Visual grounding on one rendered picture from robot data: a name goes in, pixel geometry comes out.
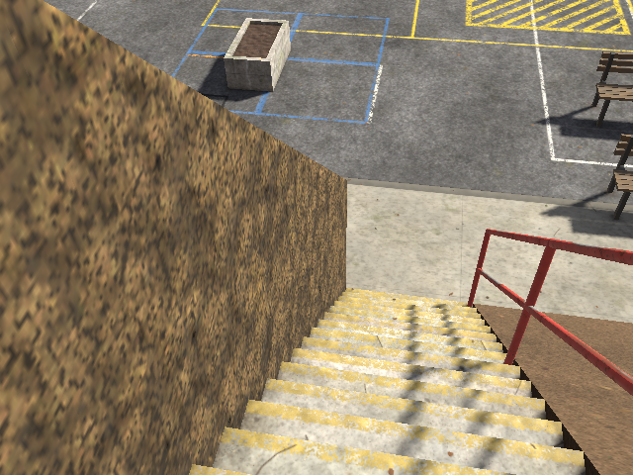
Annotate stairs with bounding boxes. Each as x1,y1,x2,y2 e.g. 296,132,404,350
189,288,586,475

